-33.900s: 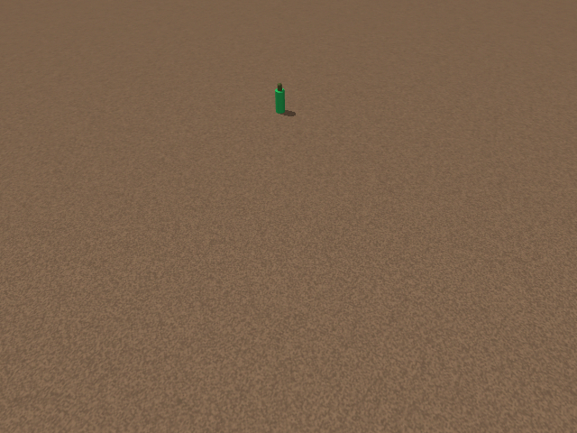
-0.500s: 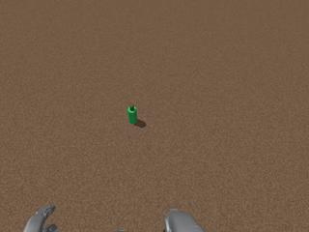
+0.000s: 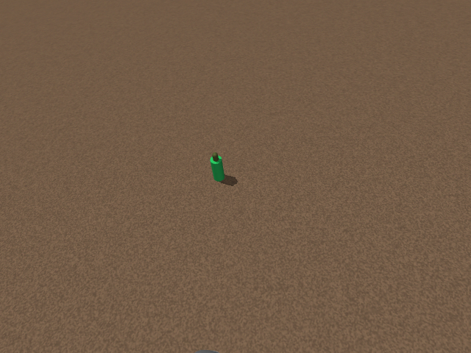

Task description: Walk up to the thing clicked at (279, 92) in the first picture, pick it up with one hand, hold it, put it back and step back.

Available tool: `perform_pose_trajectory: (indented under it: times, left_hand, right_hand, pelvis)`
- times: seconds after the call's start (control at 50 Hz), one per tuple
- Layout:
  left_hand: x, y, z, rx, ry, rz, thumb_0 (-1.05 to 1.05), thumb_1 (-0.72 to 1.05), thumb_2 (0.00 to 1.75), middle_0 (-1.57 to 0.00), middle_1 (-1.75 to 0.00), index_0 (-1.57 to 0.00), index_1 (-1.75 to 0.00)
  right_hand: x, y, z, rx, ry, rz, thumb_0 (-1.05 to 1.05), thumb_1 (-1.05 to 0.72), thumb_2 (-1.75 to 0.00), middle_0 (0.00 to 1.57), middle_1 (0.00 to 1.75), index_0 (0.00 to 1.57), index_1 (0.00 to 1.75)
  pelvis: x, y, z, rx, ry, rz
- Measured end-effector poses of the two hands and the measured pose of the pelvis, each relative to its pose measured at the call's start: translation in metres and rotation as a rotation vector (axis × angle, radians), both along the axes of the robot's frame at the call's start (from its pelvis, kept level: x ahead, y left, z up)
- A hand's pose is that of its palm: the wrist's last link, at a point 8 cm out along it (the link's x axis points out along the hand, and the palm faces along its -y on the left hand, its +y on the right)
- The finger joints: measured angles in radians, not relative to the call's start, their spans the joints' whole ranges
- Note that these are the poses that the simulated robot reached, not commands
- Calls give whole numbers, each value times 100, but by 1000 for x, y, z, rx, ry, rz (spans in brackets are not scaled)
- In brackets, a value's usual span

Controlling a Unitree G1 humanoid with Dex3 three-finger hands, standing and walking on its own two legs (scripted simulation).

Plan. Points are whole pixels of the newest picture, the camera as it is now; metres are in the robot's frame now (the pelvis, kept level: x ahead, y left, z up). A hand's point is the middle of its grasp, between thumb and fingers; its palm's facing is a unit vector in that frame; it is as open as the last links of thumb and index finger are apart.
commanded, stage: step back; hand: left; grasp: from the side
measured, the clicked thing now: (217, 165) +1.07 +0.16 -0.66
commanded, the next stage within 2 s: stand in 0.98 s
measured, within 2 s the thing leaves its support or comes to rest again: neither
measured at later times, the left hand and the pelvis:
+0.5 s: hand out of the picture +0.02 +0.26 -0.14, palm faces +0.08 -0.92 -0.38, open 7.4 cm; pelvis -0.01 +0.00 +0.00, yaw +4 degrees
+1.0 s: hand out of the picture +0.11 +0.30 -0.14, palm faces +0.02 -0.93 -0.37, open 7.4 cm; pelvis +0.02 +0.04 +0.01, yaw +1 degrees
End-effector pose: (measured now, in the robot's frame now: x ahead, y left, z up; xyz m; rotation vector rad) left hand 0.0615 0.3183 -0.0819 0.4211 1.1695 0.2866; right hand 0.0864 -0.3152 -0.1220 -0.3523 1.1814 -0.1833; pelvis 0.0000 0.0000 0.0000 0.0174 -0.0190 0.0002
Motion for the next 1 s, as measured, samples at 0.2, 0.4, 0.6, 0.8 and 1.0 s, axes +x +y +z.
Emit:
perform_pose_trajectory:
  times: [0.2,0.4,0.6,0.8,1.0]
  left_hand:
    - [-42,23,-12,-38,-15,70,1,90,90,-21,-30,-20,-30]
    - [-52,-6,-22,-74,15,74,1,90,90,-21,-30,-20,-30]
    - [-41,-1,-20,-94,14,88,1,90,90,-21,-30,-21,-30]
    - [11,27,-29,-106,-7,55,1,90,90,-21,-30,-20,-30]
    - [44,27,-18,-106,-34,4,0,90,90,-21,-30,-20,-30]
  right_hand:
    - [-67,24,7,11,91,10,1,-90,-90,21,30,20,30]
    - [-34,7,4,9,27,18,0,-90,-90,21,30,20,30]
    - [14,19,11,-4,-7,69,0,-90,-90,21,30,20,30]
    - [31,58,16,11,-12,35,0,-90,-90,21,30,20,30]
    - [52,71,22,41,-68,16,0,-90,-90,21,30,20,30]
  pelvis:
    - [-24,11,2,-2,-26,65]
    - [-18,-5,-1,-46,-33,54]
    - [-1,11,3,-22,-15,67]
    - [17,32,4,-27,-14,34]
    - [18,37,12,-20,-15,16]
